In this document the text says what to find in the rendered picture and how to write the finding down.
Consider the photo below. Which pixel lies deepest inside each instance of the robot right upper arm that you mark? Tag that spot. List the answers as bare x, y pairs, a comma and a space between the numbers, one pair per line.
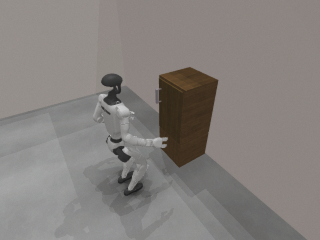
123, 115

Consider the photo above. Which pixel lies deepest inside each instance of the robot right hand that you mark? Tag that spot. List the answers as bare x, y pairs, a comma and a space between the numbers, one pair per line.
158, 142

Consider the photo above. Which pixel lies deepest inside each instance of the cupboard door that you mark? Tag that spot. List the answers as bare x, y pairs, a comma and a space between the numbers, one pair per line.
170, 109

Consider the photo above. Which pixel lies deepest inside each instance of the handle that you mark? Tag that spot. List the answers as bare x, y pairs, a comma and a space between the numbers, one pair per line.
157, 96

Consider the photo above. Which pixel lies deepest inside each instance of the humanoid robot head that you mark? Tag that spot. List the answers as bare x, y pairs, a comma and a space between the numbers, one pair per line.
112, 80

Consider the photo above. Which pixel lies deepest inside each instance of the robot left hand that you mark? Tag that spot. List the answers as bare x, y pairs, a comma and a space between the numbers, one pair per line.
131, 118

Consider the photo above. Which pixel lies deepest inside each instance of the robot left upper arm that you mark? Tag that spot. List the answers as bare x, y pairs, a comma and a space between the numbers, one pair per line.
98, 110

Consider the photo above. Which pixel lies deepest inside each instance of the robot right forearm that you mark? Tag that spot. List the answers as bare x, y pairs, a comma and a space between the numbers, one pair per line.
134, 140

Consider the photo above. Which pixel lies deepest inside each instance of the robot torso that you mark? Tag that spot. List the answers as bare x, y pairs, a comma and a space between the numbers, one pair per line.
112, 124

